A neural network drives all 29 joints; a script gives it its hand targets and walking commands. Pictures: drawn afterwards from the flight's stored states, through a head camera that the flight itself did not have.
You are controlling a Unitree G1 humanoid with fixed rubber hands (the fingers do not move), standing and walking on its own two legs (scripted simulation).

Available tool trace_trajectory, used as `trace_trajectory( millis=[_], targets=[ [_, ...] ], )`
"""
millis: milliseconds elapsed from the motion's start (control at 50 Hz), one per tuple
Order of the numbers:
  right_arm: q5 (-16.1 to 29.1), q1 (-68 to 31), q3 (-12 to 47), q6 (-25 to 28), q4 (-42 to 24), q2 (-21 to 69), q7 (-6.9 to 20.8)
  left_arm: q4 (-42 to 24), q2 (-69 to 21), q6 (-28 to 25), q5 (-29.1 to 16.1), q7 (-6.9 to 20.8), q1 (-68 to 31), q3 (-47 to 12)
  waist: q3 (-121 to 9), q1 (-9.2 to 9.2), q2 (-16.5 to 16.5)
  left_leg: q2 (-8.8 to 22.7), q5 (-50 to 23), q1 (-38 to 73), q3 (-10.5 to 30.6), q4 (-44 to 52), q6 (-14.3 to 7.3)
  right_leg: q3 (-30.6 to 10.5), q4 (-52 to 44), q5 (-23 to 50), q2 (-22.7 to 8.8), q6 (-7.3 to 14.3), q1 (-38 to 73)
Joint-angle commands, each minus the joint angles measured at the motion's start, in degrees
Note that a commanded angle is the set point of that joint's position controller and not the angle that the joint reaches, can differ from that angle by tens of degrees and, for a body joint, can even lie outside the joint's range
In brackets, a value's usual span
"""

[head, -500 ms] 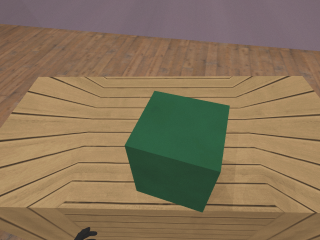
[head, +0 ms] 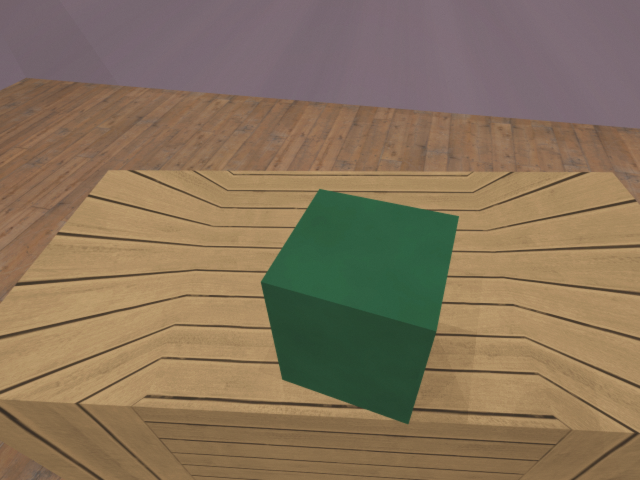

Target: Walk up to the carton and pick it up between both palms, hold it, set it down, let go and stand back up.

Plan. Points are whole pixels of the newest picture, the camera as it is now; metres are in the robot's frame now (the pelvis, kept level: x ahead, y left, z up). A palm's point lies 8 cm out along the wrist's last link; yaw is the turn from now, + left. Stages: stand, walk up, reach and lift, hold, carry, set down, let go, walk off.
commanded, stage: stand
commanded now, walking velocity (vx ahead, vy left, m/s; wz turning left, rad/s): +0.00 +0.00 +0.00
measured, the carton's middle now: (363, 304) +0.40 -0.03 -0.01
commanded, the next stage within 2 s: none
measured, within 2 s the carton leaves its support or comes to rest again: neither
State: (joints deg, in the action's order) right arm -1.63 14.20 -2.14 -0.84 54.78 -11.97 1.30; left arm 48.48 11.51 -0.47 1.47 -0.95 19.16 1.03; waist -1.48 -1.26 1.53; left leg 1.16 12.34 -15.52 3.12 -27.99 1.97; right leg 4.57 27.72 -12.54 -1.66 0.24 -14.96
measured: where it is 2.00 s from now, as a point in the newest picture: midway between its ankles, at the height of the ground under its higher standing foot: outside the picture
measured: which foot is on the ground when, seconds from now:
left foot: down 0.00-1.00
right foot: down 0.00-1.00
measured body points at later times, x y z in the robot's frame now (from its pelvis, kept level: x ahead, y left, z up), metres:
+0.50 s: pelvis +0.01 +0.00 +0.00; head +0.01 -0.01 +0.45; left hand +0.00 +0.23 -0.15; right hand +0.02 -0.23 -0.16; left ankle +0.03 +0.14 -0.74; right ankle +0.02 -0.12 -0.74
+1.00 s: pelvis +0.02 +0.00 +0.00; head +0.02 +0.00 +0.45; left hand +0.00 +0.22 -0.16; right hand +0.02 -0.22 -0.16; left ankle +0.03 +0.14 -0.74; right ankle +0.02 -0.12 -0.74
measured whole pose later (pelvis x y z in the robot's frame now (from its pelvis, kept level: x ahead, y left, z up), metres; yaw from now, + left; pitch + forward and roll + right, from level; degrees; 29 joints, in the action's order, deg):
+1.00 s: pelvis +0.02 +0.00 +0.00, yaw +1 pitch -1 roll +0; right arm -1.2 16.9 -1.2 -0.4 63.3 -7.6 -1.6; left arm 62.6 8.2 -0.3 1.1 -2.0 18.1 1.3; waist 1.2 -0.9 0.2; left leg 1.1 13.6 -13.0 4.4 -27.5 2.4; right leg 4.3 27.2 -14.0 -1.2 0.3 -12.1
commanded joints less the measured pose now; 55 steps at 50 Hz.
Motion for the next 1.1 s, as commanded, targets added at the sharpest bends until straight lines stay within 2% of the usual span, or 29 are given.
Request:
trace_trajectory(
  millis=[0,40,60,100,160,200,240,260,280,320,340,380,400,440,460,520,580,600,640,720,740,760,780,820,840,940,980,1040,1080],
  targets=[
    [-0.15,5.02,-0.70,0.71,-0.35,-4.78,-1.01,-0.92,8.44,-0.58,-0.11,-0.74,1.80,2.51,4.06,0.73,-5.41,0.60,2.14,-3.90,0.13,2.80,-2.47,-10.53,-12.24,-13.13,-6.84,2.75,-1.49],
    [0.05,3.10,-1.21,1.11,-0.79,-5.40,-0.59,-0.41,7.83,-0.68,-0.29,-0.38,0.03,2.05,4.19,1.26,-4.94,0.06,2.25,-3.20,0.76,2.49,-2.15,-9.61,-12.08,-12.71,-5.61,2.47,-2.81],
    [-0.16,3.09,-0.95,1.04,-0.69,-5.59,-0.96,-0.28,7.77,-0.72,-0.29,-0.56,0.99,2.39,5.04,0.56,-3.52,1.06,3.70,-4.90,1.61,4.70,-2.76,-8.93,-10.85,-12.96,-5.39,2.41,-1.97],
    [0.17,4.46,-0.99,1.07,0.24,-5.43,-1.27,1.23,7.14,-0.51,-0.28,-0.74,2.47,2.31,5.39,0.19,-3.86,1.07,4.33,-5.24,2.25,5.26,-2.23,-8.24,-9.99,-12.01,-4.67,2.13,-2.20],
    [0.16,2.21,-1.31,1.44,-0.08,-6.64,-1.48,2.28,5.11,-0.30,-0.03,-0.19,2.44,1.98,3.83,-0.67,2.48,3.63,10.24,-8.79,6.55,10.23,-3.47,-5.52,-5.35,-7.06,-2.14,1.27,1.99],
    [0.22,2.75,-1.15,1.25,0.19,-5.54,-1.58,3.08,3.94,-0.29,-0.38,-0.28,2.77,1.77,5.25,-1.23,2.93,4.16,11.09,-10.08,7.67,11.84,-3.53,-6.01,-4.85,-5.45,-2.32,1.40,2.67],
    [0.52,4.07,-0.89,0.95,1.24,-5.13,-1.64,4.11,3.39,-0.55,-0.18,-0.46,3.65,1.55,3.84,-0.42,3.28,4.06,9.05,-7.78,7.39,11.07,-3.39,-5.59,-4.56,-3.08,-2.17,1.08,3.37],
    [0.25,3.90,-1.15,0.94,1.40,-6.00,-1.57,4.77,3.18,-0.55,-0.33,-0.54,4.93,1.40,3.99,-0.58,6.10,4.14,8.83,-7.16,7.44,11.66,-3.41,-5.19,-4.80,-2.88,-2.03,1.06,2.99],
    [0.67,4.29,-1.10,1.15,1.51,-5.40,-1.53,5.47,3.83,-0.55,-0.28,-0.71,5.05,1.47,2.31,-0.17,3.48,3.84,7.72,-5.44,7.52,10.99,-3.45,-5.07,-4.75,-2.46,-2.30,1.11,3.05],
    [0.73,6.11,-1.43,0.86,2.36,-5.20,-1.78,5.62,3.24,-0.82,-0.21,-0.39,3.69,1.29,2.65,0.89,2.39,3.22,6.59,-5.87,6.58,9.95,-3.45,-4.44,-4.76,-1.16,-2.13,0.84,3.45],
    [0.24,5.80,-0.74,0.72,2.86,-4.08,-2.19,6.12,3.71,-1.01,-0.13,-0.33,4.19,1.47,3.38,-0.14,0.34,3.78,4.28,-6.39,6.71,9.27,-3.69,-5.70,-5.70,-0.94,-2.98,1.15,3.98],
    [0.44,5.78,-0.76,1.03,2.77,-3.17,-1.97,7.50,2.77,-0.99,-0.09,-0.80,4.35,1.06,1.60,0.68,0.46,2.66,0.91,-3.26,4.27,7.48,-3.03,-6.45,-6.22,-0.89,-4.13,1.48,3.61],
    [0.24,5.78,-1.08,0.97,3.14,-3.54,-2.03,7.34,2.78,-0.96,-0.23,-1.02,3.96,1.01,2.48,1.14,-1.11,1.84,-0.31,-2.97,3.79,6.20,-2.62,-6.84,-7.58,-1.91,-3.80,1.61,2.12],
    [0.17,5.18,-0.63,1.16,3.33,-3.48,-2.51,7.22,3.29,-1.22,-0.33,-1.12,2.93,1.07,3.37,0.24,-3.61,2.39,-1.90,-3.90,3.82,5.75,-2.78,-6.82,-7.37,-0.84,-4.31,1.68,3.41],
    [0.44,5.76,-0.96,1.20,3.64,-3.52,-2.06,8.39,2.16,-1.03,-0.46,-1.35,3.49,0.83,4.47,1.46,-3.23,1.83,-2.24,-3.10,3.69,4.96,-2.75,-7.82,-8.97,-1.60,-4.78,2.01,1.25],
    [0.23,6.54,0.20,0.97,4.72,-0.16,-2.20,9.09,4.07,-1.04,-0.68,-1.02,3.39,1.53,5.45,0.89,-5.21,1.28,-2.78,-3.71,2.56,4.09,-2.00,-8.32,-10.03,-4.83,-4.75,1.86,1.45],
    [0.46,6.56,-0.83,1.02,4.82,-3.54,-2.64,9.95,2.60,-0.58,-0.37,-1.23,4.10,0.93,5.67,0.73,-5.41,1.48,-3.31,-3.36,2.71,4.10,-1.67,-6.79,-8.91,-2.85,-4.32,1.60,1.47],
    [0.24,5.88,-0.22,1.05,5.23,-2.35,-2.69,10.11,3.81,-0.57,-0.52,-1.26,4.27,1.32,4.97,-0.12,-4.37,1.71,-3.69,-3.56,2.52,4.12,-1.92,-7.34,-8.85,-2.45,-4.72,1.46,3.08],
    [0.46,6.86,0.30,1.12,6.23,-0.81,-2.81,10.64,2.45,-0.63,-0.40,-1.00,4.29,1.23,4.48,-0.09,-1.72,1.84,-5.26,-2.63,2.36,4.13,-1.53,-7.21,-7.46,0.97,-4.49,1.94,4.10],
    [0.41,5.85,-0.27,1.13,6.10,-2.46,-3.21,10.92,2.76,-0.23,-0.39,-1.60,3.39,1.62,4.81,0.14,-0.04,2.28,-3.91,-3.89,3.55,5.86,-1.71,-6.04,-5.98,0.28,-3.74,1.70,4.66],
    [0.43,6.76,0.30,1.17,6.92,-0.87,-3.20,10.86,2.39,-0.39,-0.49,-1.30,2.65,1.45,6.18,0.86,1.79,2.32,-3.63,-3.58,3.56,5.89,-1.87,-6.52,-6.49,0.65,-3.84,1.63,3.58],
    [0.19,6.62,0.23,1.03,6.81,-1.33,-3.10,11.72,1.68,-0.47,-0.61,-1.12,4.49,1.20,4.76,-0.11,0.37,2.77,-3.31,-3.19,4.00,6.08,-2.19,-6.03,-6.44,0.54,-3.60,1.33,4.88],
    [0.67,6.05,-0.22,0.85,6.80,-2.10,-2.89,12.29,2.15,-0.37,-0.70,-1.34,5.35,1.25,4.88,-0.01,2.39,2.37,-2.68,-3.76,3.69,6.33,-1.91,-5.95,-6.12,0.88,-3.21,1.20,5.03],
    [0.16,5.67,0.35,1.01,6.75,-0.05,-3.12,12.26,1.88,-0.24,-0.39,-1.32,2.69,1.40,5.72,0.00,-0.68,2.62,-2.72,-4.16,3.96,6.42,-2.24,-6.34,-5.64,-0.14,-3.45,1.33,5.09],
    [0.06,5.99,0.26,1.05,6.77,-0.10,-3.22,12.31,2.12,-0.26,-0.16,-1.40,2.67,1.42,5.06,-0.03,1.26,2.60,-4.13,-2.65,3.41,6.04,-1.98,-6.25,-5.52,1.28,-3.51,1.25,5.37],
    [0.38,6.31,0.50,0.77,7.35,0.24,-3.07,13.77,2.43,-0.32,-0.34,-1.19,2.76,1.59,5.86,0.42,-1.64,2.35,-3.31,-2.34,3.36,5.83,-1.99,-6.64,-6.83,-1.05,-3.70,1.36,4.88],
    [0.12,6.31,0.32,0.72,7.61,0.06,-3.11,13.71,1.06,-0.03,-0.36,-1.53,1.93,1.07,5.99,1.04,0.46,1.91,-2.55,-2.44,2.85,6.00,-1.82,-6.23,-6.24,-0.64,-3.25,1.06,4.06],
    [0.78,7.00,-0.18,0.78,7.89,-2.00,-3.48,13.60,0.89,-0.39,-0.53,-1.33,1.29,1.07,5.34,0.83,-1.86,2.23,-2.01,-3.63,3.66,6.20,-2.06,-5.62,-5.98,-0.03,-3.41,1.24,5.60],
    [0.11,6.50,0.19,0.71,7.59,-0.68,-3.62,14.09,1.43,-0.30,-0.26,-1.73,2.04,1.34,5.87,0.62,-1.59,2.52,-3.45,-1.46,3.64,5.96,-2.40,-6.57,-6.54,0.21,-3.72,1.46,4.46]
  ],
)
